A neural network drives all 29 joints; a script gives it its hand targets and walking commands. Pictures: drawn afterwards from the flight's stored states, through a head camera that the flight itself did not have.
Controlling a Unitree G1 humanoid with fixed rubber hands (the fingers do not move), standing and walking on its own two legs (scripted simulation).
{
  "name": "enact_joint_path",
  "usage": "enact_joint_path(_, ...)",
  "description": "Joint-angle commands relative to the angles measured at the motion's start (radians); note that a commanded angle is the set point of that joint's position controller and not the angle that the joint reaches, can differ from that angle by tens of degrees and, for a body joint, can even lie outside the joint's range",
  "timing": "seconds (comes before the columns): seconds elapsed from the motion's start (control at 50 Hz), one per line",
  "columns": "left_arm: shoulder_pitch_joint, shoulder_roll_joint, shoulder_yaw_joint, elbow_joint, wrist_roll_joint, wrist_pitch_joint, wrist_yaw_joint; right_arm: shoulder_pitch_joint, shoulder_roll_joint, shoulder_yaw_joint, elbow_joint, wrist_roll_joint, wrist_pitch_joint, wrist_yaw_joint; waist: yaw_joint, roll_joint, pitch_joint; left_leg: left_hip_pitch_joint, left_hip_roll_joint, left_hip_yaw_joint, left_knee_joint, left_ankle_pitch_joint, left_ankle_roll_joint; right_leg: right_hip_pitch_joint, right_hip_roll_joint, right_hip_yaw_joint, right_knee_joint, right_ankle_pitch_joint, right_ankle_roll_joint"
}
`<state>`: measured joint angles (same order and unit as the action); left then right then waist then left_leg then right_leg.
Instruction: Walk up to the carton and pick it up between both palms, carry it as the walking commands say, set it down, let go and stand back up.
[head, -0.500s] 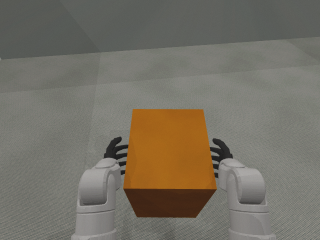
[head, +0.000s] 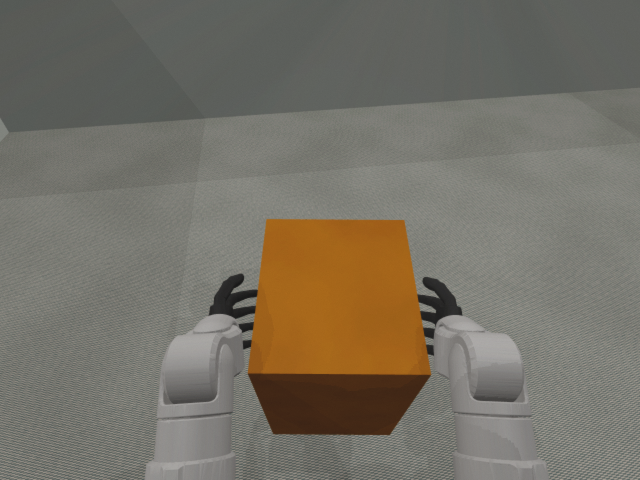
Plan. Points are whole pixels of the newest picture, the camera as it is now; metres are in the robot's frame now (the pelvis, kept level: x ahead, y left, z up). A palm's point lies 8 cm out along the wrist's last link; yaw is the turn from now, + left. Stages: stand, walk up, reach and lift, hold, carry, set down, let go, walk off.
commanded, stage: carry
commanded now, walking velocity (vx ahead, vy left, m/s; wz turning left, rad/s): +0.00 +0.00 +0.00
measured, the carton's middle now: (333, 336) +0.32 +0.00 +0.01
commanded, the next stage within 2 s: hold in 1.52 s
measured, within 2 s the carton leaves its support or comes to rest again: neither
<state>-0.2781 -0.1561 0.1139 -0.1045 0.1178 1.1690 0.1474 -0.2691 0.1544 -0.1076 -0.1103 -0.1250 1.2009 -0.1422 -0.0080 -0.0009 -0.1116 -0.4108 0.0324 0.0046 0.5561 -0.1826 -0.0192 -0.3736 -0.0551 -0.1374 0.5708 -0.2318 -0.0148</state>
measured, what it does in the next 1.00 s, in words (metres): stands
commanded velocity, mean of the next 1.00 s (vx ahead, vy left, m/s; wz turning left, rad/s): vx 0.00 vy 0.00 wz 0.00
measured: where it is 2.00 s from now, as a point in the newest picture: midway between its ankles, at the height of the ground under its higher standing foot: outside the picture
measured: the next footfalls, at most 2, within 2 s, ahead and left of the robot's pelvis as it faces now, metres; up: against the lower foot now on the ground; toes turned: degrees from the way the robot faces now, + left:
none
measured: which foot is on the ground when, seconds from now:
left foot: down 0.00-1.00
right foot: down 0.00-1.00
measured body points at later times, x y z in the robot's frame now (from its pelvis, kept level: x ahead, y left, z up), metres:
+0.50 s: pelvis +0.01 -0.01 +0.00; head -0.02 -0.01 +0.45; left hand +0.31 +0.12 +0.07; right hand +0.30 -0.15 +0.06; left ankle +0.06 +0.13 -0.73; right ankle +0.04 -0.11 -0.73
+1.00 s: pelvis +0.01 -0.01 +0.00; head -0.01 -0.02 +0.45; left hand +0.31 +0.12 +0.06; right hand +0.30 -0.16 +0.06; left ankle +0.06 +0.13 -0.73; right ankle +0.04 -0.11 -0.73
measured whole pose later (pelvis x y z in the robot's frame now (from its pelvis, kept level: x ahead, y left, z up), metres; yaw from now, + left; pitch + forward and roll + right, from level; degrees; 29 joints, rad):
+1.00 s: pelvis +0.01 -0.01 +0.00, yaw -1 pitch +2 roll +0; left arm -0.25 -0.15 0.11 -0.04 0.12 1.05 0.14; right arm -0.25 0.15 -0.09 -0.05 -0.13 1.09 -0.14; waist -0.01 0.00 -0.10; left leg -0.39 0.06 0.01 0.55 -0.19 -0.04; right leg -0.37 -0.04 -0.14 0.58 -0.25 -0.04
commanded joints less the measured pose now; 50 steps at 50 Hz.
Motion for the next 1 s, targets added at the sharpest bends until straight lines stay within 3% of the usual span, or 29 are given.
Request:
enact_joint_path(0.0, -0.534, -1.008, -0.641, -0.103, -0.377, -0.029, -0.276, -0.589, 0.984, 0.627, -0.148, 0.407, -0.071, 0.258, -0.004, 0.024, -0.297, 0.118, 0.088, -0.077, -0.072, 0.087, 0.043, 0.124, -0.089, 0.115, -0.085, 0.019, -0.039)
enact_joint_path(0.24, -0.501, -0.985, -0.628, -0.103, -0.356, -0.057, -0.274, -0.558, 0.969, 0.63, -0.143, 0.394, -0.095, 0.255, -0.002, 0.006, -0.31, 0.12, 0.091, -0.06, -0.043, 0.111, 0.036, 0.144, -0.1, 0.113, -0.058, 0.116, -0.052)
enact_joint_path(0.46, -0.494, -0.971, -0.589, -0.048, -0.323, -0.1, -0.272, -0.577, 0.954, 0.607, -0.102, 0.371, -0.135, 0.255, -0.002, -0.015, -0.288, 0.117, 0.077, -0.039, -0.048, 0.024, 0.028, 0.121, -0.111, 0.13, -0.108, 0.057, -0.059)
enact_joint_path(0.58, -0.494, -0.973, -0.608, -0.081, -0.335, -0.108, -0.268, -0.574, 0.957, 0.625, -0.134, 0.385, -0.143, 0.252, -0.002, -0.005, -0.292, 0.126, 0.083, -0.041, -0.054, 0.041, 0.026, 0.121, -0.106, 0.123, -0.102, 0.051, -0.059)
enact_joint_path(0.62, -0.476, -0.958, -0.584, -0.04, -0.311, -0.119, -0.269, -0.553, 0.944, 0.599, -0.087, 0.361, -0.154, 0.252, -0.001, -0.002, -0.304, 0.126, 0.087, -0.042, -0.058, 0.053, 0.027, 0.137, -0.101, 0.117, -0.09, 0.08, -0.056)
enact_joint_path(0.66, -0.501, -0.966, -0.61, -0.088, -0.335, -0.122, -0.269, -0.571, 0.955, 0.625, -0.134, 0.381, -0.156, 0.251, -0.001, -0.011, -0.304, 0.124, 0.087, -0.04, -0.053, 0.05, 0.025, 0.139, -0.102, 0.115, -0.093, 0.083, -0.055)
enact_joint_path(0.76, -0.477, -0.954, -0.581, -0.025, -0.308, -0.128, -0.268, -0.554, 0.939, 0.591, -0.079, 0.355, -0.166, 0.25, 0.0, 0.006, -0.287, 0.126, 0.088, -0.04, -0.064, 0.047, 0.028, 0.124, -0.099, 0.116, -0.099, 0.043, -0.053)
enact_joint_path(0.86, -0.498, -0.96, -0.611, -0.079, -0.334, -0.136, -0.267, -0.57, 0.949, 0.625, -0.132, 0.38, -0.172, 0.247, 0.0, 0.0, -0.288, 0.132, 0.088, -0.034, -0.065, 0.041, 0.027, 0.119, -0.1, 0.119, -0.104, 0.044, -0.055)
enact_joint_path(0.9, -0.487, -0.949, -0.582, -0.032, -0.31, -0.145, -0.267, -0.557, 0.935, 0.594, -0.082, 0.352, -0.18, 0.246, 0.0, -0.004, -0.295, 0.138, 0.09, -0.037, -0.065, 0.053, 0.026, 0.123, -0.098, 0.117, -0.099, 0.057, -0.055)
enact_joint_path(0.94, -0.499, -0.954, -0.605, -0.074, -0.327, -0.145, -0.267, -0.571, 0.944, 0.613, -0.121, 0.37, -0.18, 0.247, 0.0, 0.01, -0.292, 0.137, 0.089, -0.035, -0.064, 0.048, 0.028, 0.119, -0.101, 0.121, -0.099, 0.058, -0.055)
enact_joint_path(0.98, -0.489, -0.953, -0.593, -0.047, -0.318, -0.146, -0.267, -0.557, 0.939, 0.604, -0.097, 0.362, -0.18, 0.247, 0.001, -0.004, -0.287, 0.133, 0.086, -0.031, -0.065, 0.039, 0.026, 0.118, -0.102, 0.119, -0.104, 0.045, -0.055)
